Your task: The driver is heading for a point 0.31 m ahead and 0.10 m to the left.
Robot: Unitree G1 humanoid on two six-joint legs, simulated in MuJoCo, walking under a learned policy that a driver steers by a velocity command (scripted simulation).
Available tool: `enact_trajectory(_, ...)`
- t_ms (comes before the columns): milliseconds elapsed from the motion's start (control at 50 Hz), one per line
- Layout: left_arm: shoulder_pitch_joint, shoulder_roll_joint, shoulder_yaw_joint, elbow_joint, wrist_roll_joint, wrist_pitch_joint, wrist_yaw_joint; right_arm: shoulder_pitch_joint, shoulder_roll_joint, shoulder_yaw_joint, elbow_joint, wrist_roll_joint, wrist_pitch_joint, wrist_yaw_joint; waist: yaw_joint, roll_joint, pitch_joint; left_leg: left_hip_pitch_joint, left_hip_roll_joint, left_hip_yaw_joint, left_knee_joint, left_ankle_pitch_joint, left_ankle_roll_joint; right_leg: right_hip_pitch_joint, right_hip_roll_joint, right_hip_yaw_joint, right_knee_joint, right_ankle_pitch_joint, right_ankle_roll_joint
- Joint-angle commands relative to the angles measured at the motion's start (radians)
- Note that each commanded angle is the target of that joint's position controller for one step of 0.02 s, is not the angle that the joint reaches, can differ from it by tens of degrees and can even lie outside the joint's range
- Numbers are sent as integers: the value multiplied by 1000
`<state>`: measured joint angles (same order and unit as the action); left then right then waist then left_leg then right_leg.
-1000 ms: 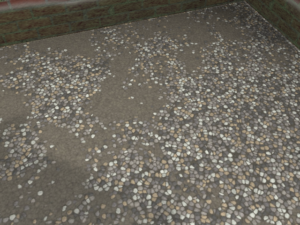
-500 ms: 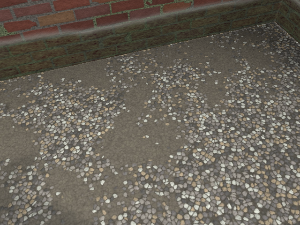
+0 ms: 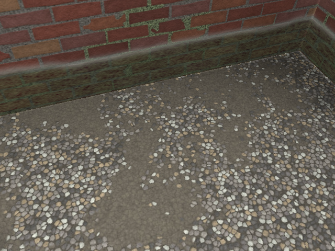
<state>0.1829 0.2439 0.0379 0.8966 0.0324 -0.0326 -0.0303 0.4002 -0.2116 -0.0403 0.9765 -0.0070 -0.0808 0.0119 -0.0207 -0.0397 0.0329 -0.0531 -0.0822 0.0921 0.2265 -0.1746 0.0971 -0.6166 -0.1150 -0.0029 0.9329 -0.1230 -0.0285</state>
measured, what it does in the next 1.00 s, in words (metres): walks ahead: right foot, then left foot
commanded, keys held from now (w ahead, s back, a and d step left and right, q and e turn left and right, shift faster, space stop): w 0.10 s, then w+q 0.08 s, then no key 0.82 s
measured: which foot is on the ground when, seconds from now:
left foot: down 0.00-0.26, up 0.28-0.64, down 0.66-1.00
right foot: up 0.00-0.22, down 0.24-1.00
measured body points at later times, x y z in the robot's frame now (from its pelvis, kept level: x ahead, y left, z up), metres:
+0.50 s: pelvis +0.22 -0.05 +0.00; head +0.26 -0.07 +0.44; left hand +0.25 +0.20 -0.14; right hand +0.29 -0.30 -0.16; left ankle +0.22 +0.09 -0.69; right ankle +0.27 -0.12 -0.75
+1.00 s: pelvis +0.26 -0.02 +0.00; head +0.26 -0.02 +0.45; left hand +0.24 +0.20 -0.16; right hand +0.28 -0.25 -0.16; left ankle +0.26 +0.08 -0.75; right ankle +0.27 -0.12 -0.75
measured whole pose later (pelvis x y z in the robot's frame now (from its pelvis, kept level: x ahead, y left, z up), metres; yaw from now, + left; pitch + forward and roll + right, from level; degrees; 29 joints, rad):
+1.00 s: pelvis +0.26 -0.02 +0.00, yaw +3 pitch -2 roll +0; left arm 0.30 0.16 0.00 1.11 0.01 -0.01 0.04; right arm 0.27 -0.15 0.01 1.11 -0.01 -0.01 -0.04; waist 0.01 0.00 0.02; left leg -0.16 -0.01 0.03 0.38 -0.20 0.02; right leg -0.15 0.01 -0.09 0.37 -0.19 -0.03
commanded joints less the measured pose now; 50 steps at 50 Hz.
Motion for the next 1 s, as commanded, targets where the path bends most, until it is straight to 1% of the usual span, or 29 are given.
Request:
enact_trajectory(20, -92, 29, -1, -72, -5, -8, -3, 30, -120, -19, -29, 2, -16, -3, -1, 95, 58, -35, 246, -140, -125, 275, 95, -30, 7, -39, -141, 103, 19)
enact_trajectory(60, -153, 21, -8, -90, -8, -10, -4, 64, -125, -18, -14, 0, -16, -6, -20, 100, 61, 3, 250, -127, -116, 318, 92, -14, 24, -56, -230, 137, 15)
enact_trajectory(120, -228, 30, -8, -117, -7, -15, -1, 115, -124, -16, 11, -7, -11, -14, -44, 101, 70, 91, 278, -141, -77, 392, 98, -12, 46, -63, -309, 121, -1)
enact_trajectory(180, -223, 49, -2, -132, -8, -29, 3, 99, -147, -21, 19, -15, -3, -25, -17, 106, 65, 157, 309, -178, 6, 532, 96, 36, 72, -48, -371, 22, -28)
enact_trajectory(200, -161, 54, 2, -113, -7, -37, 8, 69, -154, -23, 16, -18, -1, -28, 16, 112, 45, 159, 299, -161, 75, 674, 77, 116, 98, -55, -404, -10, -42)
enact_trajectory(220, -50, 64, 9, -72, -2, -48, 18, 54, -155, -23, 16, -16, 1, -29, 55, 110, -11, 155, 272, -145, 199, 802, 54, 249, 136, -74, -452, 8, -59)
enact_trajectory(240, 102, 86, 19, -21, 13, -65, 30, 45, -143, -18, 15, -3, 1, -28, 116, 82, -99, 78, 222, -108, 381, 753, 23, 467, 118, -64, -513, 154, -84)
enact_trajectory(260, 262, 166, 37, 7, 39, -76, 45, 52, -106, -6, -21, 15, -5, -29, 155, -9, -241, -126, 160, -72, 656, 374, -8, 746, -104, 133, -458, 432, -128)
enact_trajectory(280, 266, 248, 58, 10, 25, -63, 38, 236, -11, 9, -1, 59, 4, -32, 84, -229, -392, -392, -21, -43, 993, -435, -42, 960, -384, 492, -472, 799, -311)
enact_trajectory(300, 239, 191, 51, 1, -25, -51, 30, 183, -118, -22, 24, 21, 19, -45, 88, -49, -361, -402, 18, -169, 1053, -398, -36, 865, -318, 450, -482, 871, -302)
enact_trajectory(320, 137, 122, 30, -9, -30, -52, 30, 102, -93, -21, 3, 13, 19, -42, 55, -40, -223, -446, 50, -179, 1036, -342, -41, 751, -278, 311, -509, 860, -275)
enact_trajectory(340, 77, 61, 13, -13, -26, -54, 31, 52, -70, -15, -3, 1, 20, -38, 38, -14, -126, -455, 85, -168, 974, -294, -48, 642, -224, 226, -561, 803, -233)
enact_trajectory(360, 59, 35, 3, -7, -27, -56, 38, 21, -72, -20, -6, -11, 31, -32, 23, -27, -81, -434, 104, -165, 922, -258, -57, 569, -181, 171, -599, 757, -201)
enact_trajectory(380, 45, 22, -4, 2, -28, -56, 43, 41, -60, -19, 0, -21, 46, -24, -5, -40, -76, -375, 107, -156, 880, -233, -70, 501, -151, 122, -627, 743, -184)
enact_trajectory(420, 57, 35, -9, 18, -22, -69, 44, 65, -33, -17, 15, -20, 70, -18, -33, -30, -109, -281, 87, -141, 823, -189, -85, 438, -132, 64, -639, 798, -184)
enact_trajectory(460, 41, 56, -10, 27, -17, -74, 42, 54, -19, -11, 21, -19, 87, -22, -56, -40, -111, -241, 89, -123, 720, -160, -94, 387, -112, 14, -646, 768, -184)
enact_trajectory(480, 35, 55, -13, 32, -15, -73, 41, 28, -17, -7, 18, -21, 93, -25, -55, -50, -103, -228, 95, -114, 647, -140, -94, 370, -99, -3, -647, 728, -176)
enact_trajectory(540, 76, 66, -15, 58, -11, -58, 41, -53, -30, 2, 14, -16, 104, -35, -20, -85, -100, -187, 102, -86, 509, -87, -91, 357, -91, 7, -663, 524, -169)
enact_trajectory(600, 95, 67, -15, 75, -12, -33, 45, -96, -41, 8, 21, -14, 105, -42, -2, -66, -73, -148, 110, -77, 402, -99, -84, 334, -104, 61, -675, 213, -168)
enact_trajectory(640, 83, 60, -18, 81, -20, -18, 51, -91, -35, 16, 35, -20, 96, -47, -21, -22, -36, -64, 116, -79, 216, -7, -71, 287, -81, 77, -652, 3, -126)
enact_trajectory(660, 104, 45, -21, 87, -17, -13, 54, -84, -61, 15, 42, -24, 85, -51, -13, 20, -22, -20, 169, -141, 149, 65, -65, 262, -57, 84, -638, -71, -85)
enact_trajectory(680, 130, 31, -21, 86, -16, -10, 54, -71, -106, 12, 42, -32, 71, -56, 15, 82, -10, -17, 261, -235, 108, 175, -51, 259, -6, 52, -579, -118, -53)
enact_trajectory(700, 227, -33, -31, 116, -32, 3, 52, -129, -115, 12, 55, -3, 69, -53, 85, 214, 10, -170, 283, -272, 91, 120, -9, 367, 69, -2, -618, -154, -31)
enact_trajectory(720, 212, -6, -29, 139, -25, 11, 57, -154, -58, 24, 51, 2, 65, -45, 66, 169, 40, -243, 257, -261, 64, 35, -25, 451, 60, 5, -619, -104, -19)
enact_trajectory(740, 192, 12, -21, 143, -23, 14, 60, -150, -41, 28, 56, 3, 60, -41, 52, 137, 49, -255, 224, -230, 62, 7, -46, 476, 48, 17, -614, -59, -20)
enact_trajectory(780, 170, 25, -16, 148, -22, 14, 59, -128, -45, 27, 73, 4, 60, -48, 41, 114, 33, -215, 191, -201, 64, 18, -58, 482, 28, 30, -613, -26, -25)
enact_trajectory(820, 165, 3, -22, 159, -23, 11, 59, -110, -40, 28, 90, 5, 61, -50, 35, 85, 21, -168, 188, -195, 72, 44, -55, 462, 22, 34, -626, -30, -22)
enact_trajectory(860, 159, -4, -23, 173, -25, 12, 63, -105, -34, 30, 98, 2, 62, -51, 30, 61, 24, -157, 190, -193, 75, 55, -50, 459, 23, 32, -632, -33, -17)
enact_trajectory(1000, 168, -19, -27, 211, -24, 18, 70, -86, -24, 34, 127, 1, 63, -54, 27, 45, 24, -151, 185, -185, 74, 66, -47, 472, 18, 33, -629, -19, -15)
